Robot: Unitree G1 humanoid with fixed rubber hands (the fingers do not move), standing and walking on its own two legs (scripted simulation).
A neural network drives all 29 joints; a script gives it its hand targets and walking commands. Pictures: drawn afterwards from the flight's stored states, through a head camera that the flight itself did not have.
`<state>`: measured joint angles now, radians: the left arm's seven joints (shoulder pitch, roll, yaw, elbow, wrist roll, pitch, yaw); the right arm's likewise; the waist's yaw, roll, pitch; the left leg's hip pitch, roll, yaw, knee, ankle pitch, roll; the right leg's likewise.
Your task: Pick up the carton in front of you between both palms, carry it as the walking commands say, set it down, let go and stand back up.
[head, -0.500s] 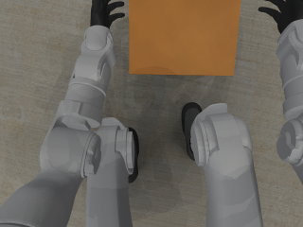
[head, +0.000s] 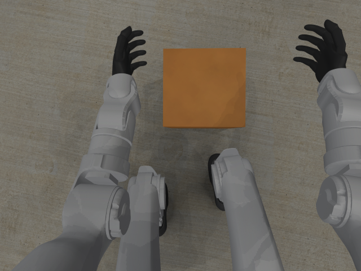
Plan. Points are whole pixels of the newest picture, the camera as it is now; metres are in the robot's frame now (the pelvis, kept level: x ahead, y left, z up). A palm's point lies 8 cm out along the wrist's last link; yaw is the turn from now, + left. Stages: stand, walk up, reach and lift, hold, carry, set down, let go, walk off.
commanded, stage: set down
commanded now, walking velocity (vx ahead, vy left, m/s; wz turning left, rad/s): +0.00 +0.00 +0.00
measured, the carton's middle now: (201, 95) +0.47 -0.10 -0.38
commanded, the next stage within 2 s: let go in 0.40 s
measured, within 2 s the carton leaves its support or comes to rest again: neither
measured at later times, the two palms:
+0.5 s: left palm (87, 46) +0.50 +0.06 +0.03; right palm out of the picture +0.43 -0.33 +0.03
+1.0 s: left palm out of the picture +0.36 +0.16 +0.15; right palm out of the picture +0.30 -0.28 +0.16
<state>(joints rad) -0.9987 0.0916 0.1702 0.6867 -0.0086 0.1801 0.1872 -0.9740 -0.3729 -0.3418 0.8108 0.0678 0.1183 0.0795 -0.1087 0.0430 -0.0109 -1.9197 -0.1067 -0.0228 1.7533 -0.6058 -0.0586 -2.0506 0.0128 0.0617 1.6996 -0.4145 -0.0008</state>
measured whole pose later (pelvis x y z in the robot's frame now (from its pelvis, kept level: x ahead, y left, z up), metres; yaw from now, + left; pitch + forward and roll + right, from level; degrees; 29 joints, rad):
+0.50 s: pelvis +0.03 -0.01 +0.13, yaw -2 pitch +41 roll +4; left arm -0.82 0.05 0.21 0.67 0.06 0.15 0.14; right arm -0.83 -0.33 -0.35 0.80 -0.01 0.09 0.13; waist -0.08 0.05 -0.07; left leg -1.47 -0.07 -0.06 1.22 -0.46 -0.06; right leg -1.59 0.03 0.05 1.18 -0.30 -0.02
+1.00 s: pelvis +0.09 -0.02 +0.24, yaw -4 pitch +19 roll +1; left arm -0.07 0.12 0.10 0.53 0.06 0.01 0.03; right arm -0.02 -0.23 -0.11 0.50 0.01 0.00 0.09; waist -0.05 0.00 -0.02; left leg -0.65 -0.02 -0.09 0.68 -0.36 -0.04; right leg -0.77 0.04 0.03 0.68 -0.24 -0.03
